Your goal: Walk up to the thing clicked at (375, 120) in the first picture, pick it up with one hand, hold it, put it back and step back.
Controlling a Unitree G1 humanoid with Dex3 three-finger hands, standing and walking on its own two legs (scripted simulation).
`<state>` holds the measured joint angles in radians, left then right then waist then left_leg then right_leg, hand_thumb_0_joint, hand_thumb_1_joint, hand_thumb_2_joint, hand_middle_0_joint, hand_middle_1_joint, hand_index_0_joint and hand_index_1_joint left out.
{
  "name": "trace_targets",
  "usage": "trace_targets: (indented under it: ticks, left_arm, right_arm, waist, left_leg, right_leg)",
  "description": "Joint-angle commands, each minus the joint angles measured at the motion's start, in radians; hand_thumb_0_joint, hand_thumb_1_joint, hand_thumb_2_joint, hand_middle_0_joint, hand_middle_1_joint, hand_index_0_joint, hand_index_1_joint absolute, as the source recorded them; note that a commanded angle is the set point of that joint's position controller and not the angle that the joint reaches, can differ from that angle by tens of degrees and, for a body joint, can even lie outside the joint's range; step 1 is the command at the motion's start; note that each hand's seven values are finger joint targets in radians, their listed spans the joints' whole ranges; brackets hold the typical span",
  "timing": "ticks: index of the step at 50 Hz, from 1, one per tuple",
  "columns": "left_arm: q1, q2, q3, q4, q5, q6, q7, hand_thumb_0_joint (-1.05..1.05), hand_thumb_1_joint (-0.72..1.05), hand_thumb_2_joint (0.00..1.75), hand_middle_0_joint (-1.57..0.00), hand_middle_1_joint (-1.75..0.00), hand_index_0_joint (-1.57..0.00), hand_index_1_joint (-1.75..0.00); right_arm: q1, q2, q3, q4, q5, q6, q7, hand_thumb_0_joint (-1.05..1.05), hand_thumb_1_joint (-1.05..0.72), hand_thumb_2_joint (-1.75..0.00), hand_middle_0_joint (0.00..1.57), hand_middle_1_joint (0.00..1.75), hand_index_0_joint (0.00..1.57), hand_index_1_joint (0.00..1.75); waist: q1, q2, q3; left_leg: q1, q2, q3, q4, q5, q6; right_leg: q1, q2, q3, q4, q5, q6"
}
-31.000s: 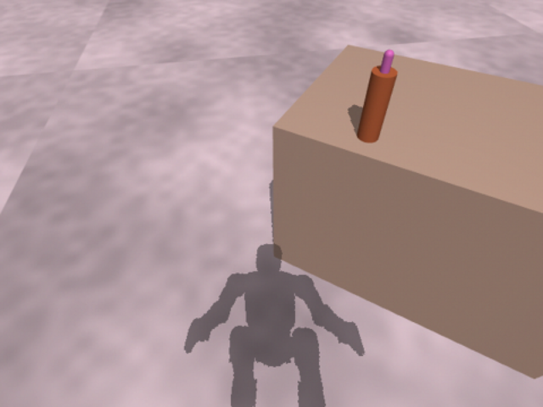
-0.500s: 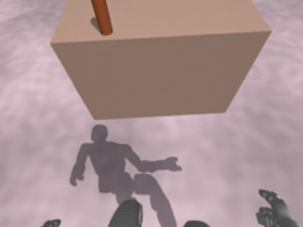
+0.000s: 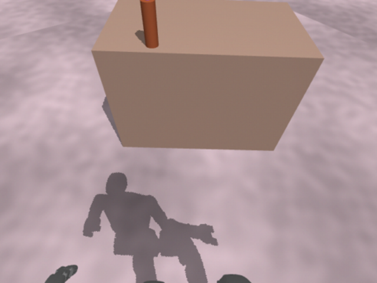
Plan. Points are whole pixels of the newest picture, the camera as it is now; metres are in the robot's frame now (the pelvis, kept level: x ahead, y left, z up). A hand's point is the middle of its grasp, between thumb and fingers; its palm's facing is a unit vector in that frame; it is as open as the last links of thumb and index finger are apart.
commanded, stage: step back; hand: left
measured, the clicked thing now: (149, 17) +1.05 +0.22 +0.05
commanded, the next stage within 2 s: stand in 0.96 s
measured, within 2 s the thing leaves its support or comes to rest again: neither
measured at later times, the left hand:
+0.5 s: hand out of the picture +0.05 +0.28 -0.15, palm faces -0.01 -0.93 -0.37, open 7.4 cm
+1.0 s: hand out of the picture +0.10 +0.27 -0.15, palm faces +0.03 -0.93 -0.38, open 7.4 cm
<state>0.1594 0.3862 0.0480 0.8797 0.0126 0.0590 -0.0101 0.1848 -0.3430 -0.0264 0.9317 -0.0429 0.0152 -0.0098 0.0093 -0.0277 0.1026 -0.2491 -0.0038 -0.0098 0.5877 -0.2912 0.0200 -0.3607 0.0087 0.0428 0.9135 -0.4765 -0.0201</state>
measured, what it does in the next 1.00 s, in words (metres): steps on the spot: right foot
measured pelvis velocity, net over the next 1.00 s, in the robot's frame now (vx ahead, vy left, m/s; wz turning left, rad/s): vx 0.01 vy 0.00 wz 0.01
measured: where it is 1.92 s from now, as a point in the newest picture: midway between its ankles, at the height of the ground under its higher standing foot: outside the picture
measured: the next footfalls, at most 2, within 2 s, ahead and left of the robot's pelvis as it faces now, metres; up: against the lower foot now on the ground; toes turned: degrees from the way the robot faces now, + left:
right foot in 0.08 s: +0.00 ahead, -0.14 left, +0.00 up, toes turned -1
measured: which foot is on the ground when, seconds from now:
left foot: down 0.00-1.00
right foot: up 0.00-0.06, down 0.08-1.00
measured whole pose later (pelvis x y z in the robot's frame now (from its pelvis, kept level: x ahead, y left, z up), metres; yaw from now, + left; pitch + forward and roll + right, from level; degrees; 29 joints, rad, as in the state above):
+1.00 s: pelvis +0.01 +0.00 +0.00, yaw +1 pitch -2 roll +0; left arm 0.09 0.38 0.02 1.06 0.01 -0.01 0.02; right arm 0.05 -0.34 -0.04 1.06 -0.02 -0.01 0.00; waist 0.02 -0.01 0.08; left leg -0.21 -0.02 -0.02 0.58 -0.33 0.01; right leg -0.14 -0.05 -0.01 0.56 -0.38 0.03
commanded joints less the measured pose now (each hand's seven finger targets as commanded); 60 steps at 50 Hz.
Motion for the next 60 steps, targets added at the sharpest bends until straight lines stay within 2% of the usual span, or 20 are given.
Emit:
trace_targets:
  ticks: [1,3,4,5,6,7,8,10,13,15,17,18,19,24,27,34,42,47,53,60]
  left_arm:
    - [-0.022,0.169,0.054,-0.045,0.01,-0.055,0.004,0.0,0.9,0.9,-0.2,-0.3,-0.2,-0.3]
    - [0.055,0.15,0.052,0.008,0.016,-0.081,0.016,0.0,0.9,0.9,-0.2,-0.3,-0.2,-0.3]
    - [0.101,0.188,0.067,0.04,0.024,-0.095,0.026,0.0,0.9,0.9,-0.2,-0.3,-0.2,-0.3]
    - [0.113,0.246,0.079,0.042,0.04,-0.107,0.034,0.0,0.9,0.9,-0.2,-0.3,-0.2,-0.3]
    - [0.041,0.303,0.094,0.017,0.043,-0.109,0.035,0.0,0.9,0.9,-0.2,-0.3,-0.2,-0.3]
    - [-0.063,0.34,0.096,-0.012,0.048,-0.109,0.033,0.0,0.9,0.9,-0.2,-0.3,-0.2,-0.3]
    - [-0.128,0.3,0.086,-0.026,0.037,-0.11,0.029,0.0,0.9,0.9,-0.2,-0.3,-0.2,-0.3]
    - [-0.103,0.238,0.065,-0.011,0.03,-0.115,0.026,0.0,0.9,0.9,-0.2,-0.3,-0.2,-0.3]
    - [-0.061,0.249,0.062,0.02,0.027,-0.11,0.014,0.0,0.9,0.9,-0.2,-0.3,-0.2,-0.3]
    - [-0.046,0.224,0.045,0.028,0.022,-0.101,0.01,0.0,0.9,0.9,-0.2,-0.3,-0.2,-0.3]
    - [-0.034,0.155,0.019,0.026,0.005,-0.097,0.007,0.0,0.9,0.9,-0.2,-0.3,-0.2,-0.3]
    - [-0.038,0.168,0.025,0.048,-0.007,-0.092,0.011,0.0,0.9,0.9,-0.2,-0.3,-0.2,-0.3]
    - [-0.035,0.194,0.03,0.061,0.001,-0.092,0.013,0.0,0.9,0.9,-0.2,-0.3,-0.2,-0.3]
    - [0.011,0.2,0.032,0.104,0.005,-0.109,0.02,0.0,0.9,0.9,-0.2,-0.3,-0.2,-0.3]
    - [-0.028,0.235,0.035,0.102,0.008,-0.113,0.021,0.0,0.9,0.9,-0.2,-0.3,-0.2,-0.3]
    - [-0.054,0.202,0.022,0.12,0.0,-0.111,0.03,0.0,0.9,0.9,-0.2,-0.3,-0.2,-0.3]
    - [-0.08,0.239,0.034,0.115,0.005,-0.105,0.041,0.0,0.9,0.9,-0.2,-0.3,-0.2,-0.3]
    - [-0.115,0.201,0.023,0.1,0.004,-0.098,0.04,0.0,0.9,0.9,-0.2,-0.3,-0.2,-0.3]
    - [-0.086,0.178,0.01,0.137,-0.011,-0.085,0.039,0.0,0.9,0.9,-0.2,-0.3,-0.2,-0.3]
    - [-0.108,0.177,0.001,0.157,-0.006,-0.084,0.03,0.0,0.9,0.9,-0.2,-0.3,-0.2,-0.3]
  right_arm:
    - [-0.079,-0.27,-0.078,-0.08,-0.007,-0.019,-0.002,0.0,-0.9,-0.9,0.2,0.3,0.2,0.3]
    - [-0.086,-0.258,-0.073,-0.075,0.003,-0.003,0.004,0.0,-0.9,-0.9,0.2,0.3,0.2,0.3]
    - [-0.074,-0.21,-0.06,-0.077,0.009,-0.001,0.004,0.0,-0.9,-0.9,0.2,0.3,0.2,0.3]
    - [-0.073,-0.156,-0.044,-0.096,0.016,-0.006,0.007,0.0,-0.9,-0.9,0.2,0.3,0.2,0.3]
    - [-0.087,-0.173,-0.051,-0.093,0.008,-0.006,0.004,0.0,-0.9,-0.9,0.2,0.3,0.2,0.3]
    - [-0.072,-0.23,-0.071,-0.068,0.009,-0.009,0.001,0.0,-0.9,-0.9,0.2,0.3,0.2,0.3]
    - [-0.028,-0.254,-0.08,-0.045,0.015,-0.012,0.009,0.0,-0.9,-0.9,0.2,0.3,0.2,0.3]
    - [-0.049,-0.227,-0.073,-0.029,0.023,-0.023,0.023,0.0,-0.9,-0.9,0.2,0.3,0.2,0.3]
    - [-0.046,-0.202,-0.066,-0.022,0.012,-0.036,0.029,0.0,-0.9,-0.9,0.2,0.3,0.2,0.3]
    - [-0.024,-0.198,-0.068,-0.005,0.009,-0.047,0.019,0.0,-0.9,-0.9,0.2,0.3,0.2,0.3]
    - [-0.024,-0.253,-0.079,0.003,0.0,-0.06,0.009,0.0,-0.9,-0.9,0.2,0.3,0.2,0.3]
    - [-0.058,-0.289,-0.079,0.004,0.009,-0.055,0.012,0.0,-0.9,-0.9,0.2,0.3,0.2,0.3]
    - [-0.075,-0.308,-0.083,0.002,0.01,-0.05,0.016,0.0,-0.9,-0.9,0.2,0.3,0.2,0.3]
    - [-0.12,-0.226,-0.06,0.008,0.016,-0.045,0.015,0.0,-0.9,-0.9,0.2,0.3,0.2,0.3]
    - [-0.093,-0.219,-0.059,0.024,0.015,-0.043,0.016,0.0,-0.9,-0.9,0.2,0.3,0.2,0.3]
    - [-0.115,-0.214,-0.062,0.054,0.024,-0.052,0.008,0.0,-0.9,-0.9,0.2,0.3,0.2,0.3]
    - [-0.136,-0.199,-0.067,0.06,0.02,-0.035,0.007,0.0,-0.9,-0.9,0.2,0.3,0.2,0.3]
    - [-0.133,-0.225,-0.075,0.071,0.021,-0.036,0.004,0.0,-0.9,-0.9,0.2,0.3,0.2,0.3]
    - [-0.147,-0.232,-0.051,0.072,0.035,-0.048,-0.012,0.0,-0.9,-0.9,0.2,0.3,0.2,0.3]
    - [-0.182,-0.213,-0.032,0.081,0.044,-0.039,-0.005,0.0,-0.9,-0.9,0.2,0.3,0.2,0.3]
  waist:
    - [-0.016,0.2,-0.068]
    - [0.029,0.183,-0.092]
    - [0.044,0.098,-0.132]
    - [0.042,-0.083,-0.123]
    - [0.05,-0.089,-0.073]
    - [0.026,-0.112,-0.015]
    - [-0.022,-0.075,0.022]
    - [-0.01,-0.077,0.009]
    - [0.004,-0.109,-0.011]
    - [-0.013,-0.085,-0.045]
    - [-0.007,0.078,-0.102]
    - [0.015,0.124,-0.103]
    - [0.013,0.127,-0.082]
    - [0.04,0.129,-0.106]
    - [0.01,0.064,-0.106]
    - [0.018,0.05,-0.155]
    - [0.007,-0.016,-0.166]
    - [-0.004,0.069,-0.168]
    - [-0.007,0.086,-0.208]
    - [-0.009,0.035,-0.189]
  left_leg:
    - [-0.02,0.175,-0.2,-0.228,-0.153,0.13]
    - [-0.037,0.157,-0.141,-0.112,-0.122,0.109]
    - [-0.104,0.122,-0.114,0.014,-0.087,0.073]
    - [-0.265,0.03,-0.063,0.165,-0.14,0.017]
    - [-0.319,-0.009,-0.082,0.208,-0.257,-0.012]
    - [-0.176,0.047,-0.129,0.285,-0.255,-0.022]
    - [-0.077,0.075,-0.134,0.272,-0.204,-0.019]
    - [-0.101,0.024,-0.075,0.139,-0.141,-0.012]
    - [-0.032,0.006,-0.004,-0.022,-0.09,-0.016]
    - [0.091,0.002,-0.012,-0.182,0.0,-0.004]
    - [0.165,0.182,-0.285,-0.253,0.029,0.061]
    - [0.05,0.255,-0.362,-0.295,-0.123,0.126]
    - [-0.024,0.27,-0.358,-0.307,-0.199,0.15]
    - [-0.072,0.124,-0.16,-0.197,0.062,0.032]
    - [-0.064,0.075,-0.111,-0.152,-0.004,0.013]
    - [0.068,0.115,-0.112,-0.115,0.431,0.044]
    - [0.028,0.068,-0.038,-0.026,0.34,0.029]
    - [0.114,0.124,-0.118,-0.083,0.472,0.072]
    - [0.202,0.134,-0.097,-0.129,0.723,0.022]
    - [0.205,0.121,-0.082,-0.207,0.474,0.006]
  right_leg:
    - [0.089,0.001,-0.051,-0.307,0.0,0.017]
    - [0.242,0.016,-0.074,-0.606,0.138,-0.005]
    - [0.352,-0.033,0.044,-0.612,0.17,-0.016]
    - [0.402,-0.188,0.312,-0.664,0.101,-0.055]
    - [0.265,-0.325,0.45,-0.698,-0.156,-0.146]
    - [0.024,-0.415,0.517,-0.714,-0.249,-0.217]
    - [-0.077,-0.377,0.439,-0.701,-0.284,-0.204]
    - [0.03,-0.239,0.243,-0.655,-0.145,-0.134]
    - [0.048,-0.216,0.178,-0.607,-0.031,-0.119]
    - [0.044,-0.18,0.099,-0.501,0.195,-0.08]
    - [-0.03,-0.077,0.0,-0.34,0.244,-0.013]
    - [0.047,-0.022,-0.062,-0.302,0.028,0.001]
    - [0.119,-0.035,-0.051,-0.297,-0.003,-0.009]
    - [0.28,-0.073,0.012,-0.488,0.255,-0.024]
    - [0.261,-0.137,0.086,-0.508,0.227,-0.056]
    - [0.252,-0.106,-0.008,-0.449,0.466,-0.02]
    - [0.277,-0.172,0.039,-0.43,0.514,-0.061]
    - [0.201,-0.094,-0.051,-0.328,0.483,-0.018]
    - [0.296,-0.112,-0.006,-0.44,0.655,0.005]
    - [0.314,-0.128,0.013,-0.56,0.579,0.005]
